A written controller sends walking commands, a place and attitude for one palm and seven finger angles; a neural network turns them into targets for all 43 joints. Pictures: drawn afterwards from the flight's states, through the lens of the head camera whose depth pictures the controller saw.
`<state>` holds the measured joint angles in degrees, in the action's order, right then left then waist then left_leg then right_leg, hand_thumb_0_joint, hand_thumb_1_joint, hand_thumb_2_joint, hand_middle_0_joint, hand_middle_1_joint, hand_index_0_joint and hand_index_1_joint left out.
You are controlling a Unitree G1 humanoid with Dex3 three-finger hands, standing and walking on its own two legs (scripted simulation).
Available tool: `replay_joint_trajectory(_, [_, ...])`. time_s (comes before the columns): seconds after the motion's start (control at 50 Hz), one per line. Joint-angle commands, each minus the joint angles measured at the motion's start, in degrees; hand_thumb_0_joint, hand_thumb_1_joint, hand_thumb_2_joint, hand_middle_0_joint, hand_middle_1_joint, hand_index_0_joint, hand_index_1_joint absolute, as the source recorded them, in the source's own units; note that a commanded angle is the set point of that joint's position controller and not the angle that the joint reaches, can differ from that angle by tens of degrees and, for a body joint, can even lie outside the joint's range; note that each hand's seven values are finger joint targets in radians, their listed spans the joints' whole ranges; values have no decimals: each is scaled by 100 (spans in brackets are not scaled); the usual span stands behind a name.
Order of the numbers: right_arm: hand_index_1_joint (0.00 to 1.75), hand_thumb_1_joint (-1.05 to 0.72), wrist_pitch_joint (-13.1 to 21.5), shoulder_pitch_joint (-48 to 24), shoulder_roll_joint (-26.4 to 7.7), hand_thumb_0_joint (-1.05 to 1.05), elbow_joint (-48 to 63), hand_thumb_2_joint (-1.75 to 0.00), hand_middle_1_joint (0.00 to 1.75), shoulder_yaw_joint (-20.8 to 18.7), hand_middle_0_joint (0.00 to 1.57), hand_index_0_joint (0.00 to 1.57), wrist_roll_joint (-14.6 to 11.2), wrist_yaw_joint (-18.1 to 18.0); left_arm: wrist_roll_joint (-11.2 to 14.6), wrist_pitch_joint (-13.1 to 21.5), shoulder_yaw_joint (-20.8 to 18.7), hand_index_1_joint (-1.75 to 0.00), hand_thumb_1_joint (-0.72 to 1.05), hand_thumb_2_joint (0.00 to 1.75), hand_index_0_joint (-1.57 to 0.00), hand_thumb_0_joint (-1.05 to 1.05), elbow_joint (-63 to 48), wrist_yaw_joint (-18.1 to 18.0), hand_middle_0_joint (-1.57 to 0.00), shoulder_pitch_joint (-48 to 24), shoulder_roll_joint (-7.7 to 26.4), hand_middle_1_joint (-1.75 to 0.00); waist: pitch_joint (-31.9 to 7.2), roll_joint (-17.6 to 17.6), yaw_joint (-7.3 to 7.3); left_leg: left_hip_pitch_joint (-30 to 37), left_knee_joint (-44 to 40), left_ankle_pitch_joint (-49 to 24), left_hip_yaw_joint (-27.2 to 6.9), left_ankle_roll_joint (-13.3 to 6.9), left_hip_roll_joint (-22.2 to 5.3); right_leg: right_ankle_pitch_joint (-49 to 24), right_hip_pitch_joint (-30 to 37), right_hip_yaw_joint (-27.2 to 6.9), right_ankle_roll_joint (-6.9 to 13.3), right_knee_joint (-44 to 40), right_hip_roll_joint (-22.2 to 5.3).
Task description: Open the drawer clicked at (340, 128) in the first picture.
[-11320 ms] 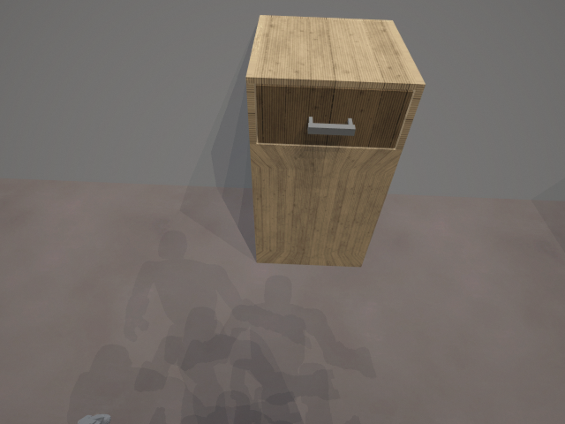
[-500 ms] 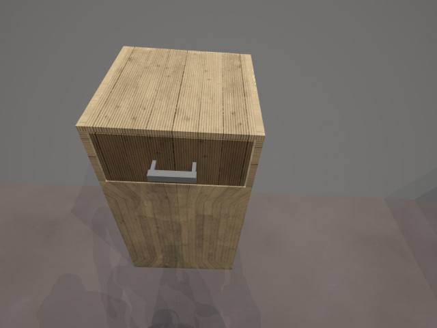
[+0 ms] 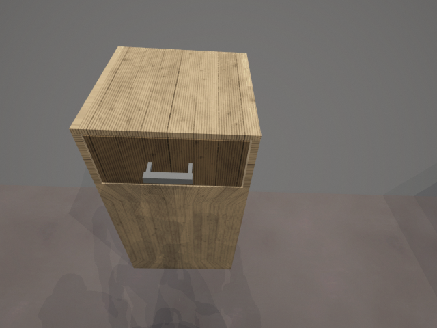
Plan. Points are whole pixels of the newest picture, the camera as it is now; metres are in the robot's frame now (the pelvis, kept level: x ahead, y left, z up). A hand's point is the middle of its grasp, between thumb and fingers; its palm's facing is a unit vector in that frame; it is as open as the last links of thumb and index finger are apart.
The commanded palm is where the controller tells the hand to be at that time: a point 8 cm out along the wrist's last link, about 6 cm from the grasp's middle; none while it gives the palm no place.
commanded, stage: raise the hand with hooked fingers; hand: left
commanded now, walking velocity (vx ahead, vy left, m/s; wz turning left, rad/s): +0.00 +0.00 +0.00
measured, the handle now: (169, 172) +0.49 +0.16 -0.05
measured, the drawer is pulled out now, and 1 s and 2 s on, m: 0.00 0.00 0.00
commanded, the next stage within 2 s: move the hooked fingers above the handle in 1.92 s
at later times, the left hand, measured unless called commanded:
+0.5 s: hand (137, 315) +0.16 +0.16 -0.08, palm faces -0.05 -0.19 -0.98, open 8.9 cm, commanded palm +0.15 +0.19 -0.01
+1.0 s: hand (131, 248) +0.26 +0.18 -0.01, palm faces +0.01 -0.10 -0.99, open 11.9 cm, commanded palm +0.24 +0.19 +0.06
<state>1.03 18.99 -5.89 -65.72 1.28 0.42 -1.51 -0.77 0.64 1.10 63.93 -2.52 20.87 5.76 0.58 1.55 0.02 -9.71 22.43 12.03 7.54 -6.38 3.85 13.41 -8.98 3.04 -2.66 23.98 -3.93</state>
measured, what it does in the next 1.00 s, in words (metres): shifts its weight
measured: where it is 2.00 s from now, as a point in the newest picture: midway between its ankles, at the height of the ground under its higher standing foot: outside the picture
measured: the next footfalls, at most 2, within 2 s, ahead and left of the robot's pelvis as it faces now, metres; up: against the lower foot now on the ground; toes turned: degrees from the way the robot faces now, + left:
none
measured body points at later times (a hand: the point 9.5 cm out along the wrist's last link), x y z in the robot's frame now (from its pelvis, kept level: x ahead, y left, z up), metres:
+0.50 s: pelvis +0.00 -0.04 -0.04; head +0.01 -0.05 +0.41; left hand +0.16 +0.17 -0.02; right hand +0.26 -0.26 -0.09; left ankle +0.01 +0.04 -0.74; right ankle +0.02 -0.12 -0.74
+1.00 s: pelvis +0.04 -0.06 -0.03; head +0.08 -0.09 +0.42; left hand +0.25 +0.19 +0.05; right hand +0.23 -0.29 -0.14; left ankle +0.01 +0.05 -0.74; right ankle +0.02 -0.12 -0.74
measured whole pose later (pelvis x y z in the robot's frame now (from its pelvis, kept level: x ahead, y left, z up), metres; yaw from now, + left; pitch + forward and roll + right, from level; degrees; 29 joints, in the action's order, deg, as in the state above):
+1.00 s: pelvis +0.04 -0.06 -0.03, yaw +1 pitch +9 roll +2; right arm -7.1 7.8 -14.4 -35.0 -0.8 2.5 0.4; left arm -57.1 3.6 0.9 0.2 -20.3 17.0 22.6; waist -5.1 -1.9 -3.9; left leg -26.7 39.0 21.5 0.9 -1.1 2.7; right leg 22.0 -28.4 -1.0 5.4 41.5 5.0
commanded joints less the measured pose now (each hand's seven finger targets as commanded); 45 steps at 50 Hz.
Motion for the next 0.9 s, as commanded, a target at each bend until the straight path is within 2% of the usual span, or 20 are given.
replay_joint_trajectory(0.0, [30,-90,105,-45,-981,0,621,-90,30,-93,20,20,-30,32,-129,116,-12,-30,90,90,-20,0,-22,-209,-20,328,743,-30,962,-104,-29,-882,40,-1204,-1069,522,-1124,-489,-593,-322,366,-152,-338])
replay_joint_trajectory(0.02, [30,-90,884,149,-1789,0,2890,-90,30,-154,20,20,-427,-182,-655,983,452,-32,88,89,-20,0,-8977,-308,-20,-3745,1880,-32,-2112,-1863,574,1306,-413,-1098,-1526,744,-924,-384,-705,-111,394,825,454])
replay_joint_trajectory(0.04, [30,-90,1536,-547,-1533,0,2349,-90,30,-96,20,20,-406,-388,-787,523,2,-33,85,88,-20,0,-7321,-794,-20,-1676,1955,-33,-2097,-2315,-23,1411,-732,-745,-1854,1067,-1270,932,-1452,-81,463,1743,348])
replay_joint_trajectory(0.06, [30,-90,1780,-538,-1230,0,2296,-90,30,-246,20,20,-467,-369,-740,-240,369,-34,83,87,-21,0,-6685,-1058,-21,-24,1216,-34,-1005,-1577,17,479,-1032,288,-1908,1246,-1178,1229,-1928,7,397,2045,368])
replay_joint_trajectory(0.08, [30,-90,1857,-316,-1186,0,2112,-90,30,-255,20,20,-559,-402,-950,-481,950,-36,81,86,-21,0,-6401,-1134,-21,145,571,-36,-480,-1123,149,85,-642,371,-1438,922,-896,881,-1986,-56,366,1965,398])
replay_joint_trajectory(0.1, [30,-90,1995,-404,-1243,0,2476,-90,30,-285,20,20,-550,-369,-1163,-423,1291,-37,78,85,-21,0,-6944,-1191,-21,-169,387,-37,-20,-800,210,-320,-371,645,-1345,699,-815,904,-1995,14,382,1649,379])
replay_joint_trajectory(0.16, [30,-90,2062,-623,-1635,0,3078,-90,30,-266,20,20,-225,-274,-2715,-301,1500,-42,71,82,-21,0,-7360,-1589,-21,-348,837,-42,-391,-305,319,-849,465,1349,-1633,555,-632,795,-2150,-295,513,1152,463])
replay_joint_trajectory(0.18, [30,-90,1910,-715,-1699,0,3199,-90,30,-319,20,20,-45,-221,-3424,-283,1187,-43,69,81,-22,0,-7187,-1795,-22,-587,1208,-43,-660,-133,278,-1031,732,1336,-1747,542,-588,954,-2355,-524,560,1221,509])
replay_joint_trajectory(0.2, [30,-90,1674,-983,-1704,0,3438,-90,30,-372,20,20,100,-162,-4019,-303,1054,-45,67,80,-22,0,-6705,-2003,-22,-532,1266,-45,-376,282,275,-1367,844,1925,-1900,567,-571,1556,-2761,-654,561,1132,509])
replay_joint_trajectory(0.24, [30,-90,1123,-1267,-1632,0,3705,-90,30,-529,20,20,219,18,-4946,-189,1014,-48,62,78,-22,0,-5442,-2217,-22,636,907,-48,96,1628,-124,-2224,1213,1825,-1172,514,-239,2530,-2828,-821,660,782,560])
replay_joint_trajectory(0.28, [30,-90,483,-1555,-1591,0,3995,-90,30,-530,20,20,157,277,-5493,-4,663,-51,57,76,-22,0,-5388,-2246,-22,1250,1044,-51,-322,1520,-600,-2412,1328,933,-877,561,-119,1681,-2200,-1046,805,951,563])
replay_joint_trajectory(0.34, [30,-90,-144,-1983,-1419,0,4409,-90,30,-430,20,20,82,452,-6003,155,30,-55,50,73,-23,0,-5994,-2397,-23,1204,1679,-55,-794,768,-914,-2384,1374,318,-751,600,-142,743,-1880,-1131,864,1355,567])
replay_joint_trajectory(0.38, [30,-90,-393,-2117,-1343,0,4570,-90,30,-400,20,20,108,506,-6239,185,-203,-58,46,71,-23,0,-6680,-2616,-23,741,1975,-58,-1133,-203,-968,-2099,1472,20,-786,624,-137,349,-1888,-1235,913,1565,621])
replay_joint_trajectory(0.42, [30,-90,-493,-2040,-1283,0,4651,-90,30,-415,20,20,170,500,-6418,142,-225,-62,41,69,-24,0,-7080,-2830,-24,56,2039,-62,-1562,-504,-772,-1665,1724,-211,-833,563,-167,94,-2122,-1349,907,1652,691])
replay_joint_trajectory(0.48, [30,-90,-547,-2045,-1281,0,4608,-90,30,-420,20,20,317,423,-6551,183,-299,-66,34,66,-24,0,-7651,-3060,-24,-1066,2242,-66,-1828,-433,-427,-1392,2154,-65,-949,467,-132,323,-2529,-1690,838,1539,647])
replay_joint_trajectory(0.58, [30,-90,-430,-2126,-1281,0,4399,-90,30,-358,20,20,322,217,-5934,351,30,-74,22,61,-25,0,-7669,-2660,-25,-1749,2135,-74,-1644,-261,19,-1481,2334,309,-943,301,-54,302,-2405,-1628,649,1215,539])
replay_joint_trajectory(0.68, [30,-90,-498,-2054,-1242,0,4270,-90,30,-251,20,20,240,173,-5672,166,45,-81,11,56,-26,0,-7143,-1958,-26,-1011,2165,-81,-1569,224,-209,-1834,1926,-34,-865,334,-14,-1012,-1244,-1610,517,1063,435])
replay_joint_trajectory(0.76, [30,-90,-485,-2082,-1245,0,4203,-90,30,-177,20,20,226,158,-5724,263,-661,-87,1,52,-26,0,-7153,-1785,-26,-574,2778,-87,-1793,151,-544,-1883,1666,-431,-829,410,16,-2300,-408,-1743,474,1179,372])
replay_joint_trajectory(0.82, [30,-90,-473,-2038,-1211,0,4186,-90,30,-248,20,20,229,175,-5695,378,-689,-92,-6,49,-27,0,-7448,-1882,-27,-612,2669,-92,-1969,-116,-568,-1773,1567,-658,-819,417,12,-2814,-202,-1645,469,1257,318])
replay_joint_trajectory(0.88, [30,-90,-481,-2014,-1242,0,4146,-90,30,-328,20,20,227,176,-5649,368,-768,-96,-13,46,-27,0,-7540,-2031,-27,-868,2652,-96,-1981,137,-504,-1860,1527,-505,-870,391,41,-2709,-167,-1658,438,1212,286])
